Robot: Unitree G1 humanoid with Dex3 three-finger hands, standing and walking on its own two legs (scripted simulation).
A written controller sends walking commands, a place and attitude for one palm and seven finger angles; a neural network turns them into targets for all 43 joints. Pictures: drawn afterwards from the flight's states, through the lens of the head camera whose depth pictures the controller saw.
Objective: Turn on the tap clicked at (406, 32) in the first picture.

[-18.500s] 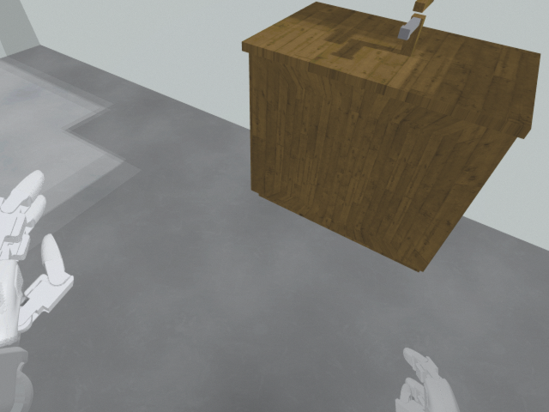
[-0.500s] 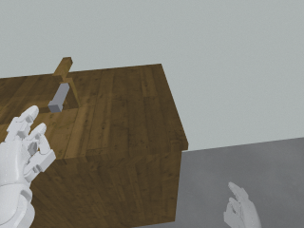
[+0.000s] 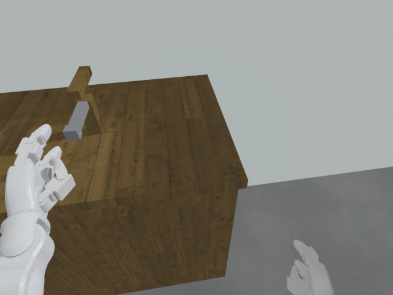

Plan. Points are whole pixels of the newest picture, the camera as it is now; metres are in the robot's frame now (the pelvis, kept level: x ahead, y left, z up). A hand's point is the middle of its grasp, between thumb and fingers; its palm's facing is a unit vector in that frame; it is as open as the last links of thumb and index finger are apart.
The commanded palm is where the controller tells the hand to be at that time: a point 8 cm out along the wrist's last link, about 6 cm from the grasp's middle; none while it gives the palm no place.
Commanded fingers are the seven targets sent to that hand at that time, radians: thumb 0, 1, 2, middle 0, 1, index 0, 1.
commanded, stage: reach beside the lever's end, fingers flat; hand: left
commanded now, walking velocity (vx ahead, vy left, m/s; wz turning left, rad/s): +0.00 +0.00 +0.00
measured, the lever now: (72, 132) +0.39 +0.34 +0.14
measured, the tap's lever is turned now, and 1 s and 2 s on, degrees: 0 0 2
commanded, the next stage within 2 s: push the lever round in 1.70 s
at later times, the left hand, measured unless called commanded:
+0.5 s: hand (71, 164) +0.27 +0.27 +0.17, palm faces +0.52 -0.85 -0.10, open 7.6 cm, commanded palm +0.23 +0.32 +0.16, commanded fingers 0.00 0.90 0.90 -0.17 -0.22 -0.17 -0.22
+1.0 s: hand (64, 151) +0.32 +0.32 +0.14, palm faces +0.54 -0.83 -0.11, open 7.7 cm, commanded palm +0.28 +0.36 +0.15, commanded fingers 0.00 0.90 0.90 -0.15 -0.16 -0.15 -0.16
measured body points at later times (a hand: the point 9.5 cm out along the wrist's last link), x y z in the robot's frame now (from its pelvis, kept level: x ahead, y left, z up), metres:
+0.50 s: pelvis +0.00 -0.01 +0.00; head -0.02 -0.03 +0.45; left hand +0.24 +0.32 +0.17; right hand +0.19 -0.23 -0.08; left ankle -0.01 +0.13 -0.73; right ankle +0.01 -0.11 -0.73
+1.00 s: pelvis +0.01 -0.01 +0.00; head +0.01 -0.02 +0.45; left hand +0.29 +0.37 +0.15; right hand +0.16 -0.26 -0.10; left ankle -0.01 +0.13 -0.73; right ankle +0.01 -0.11 -0.73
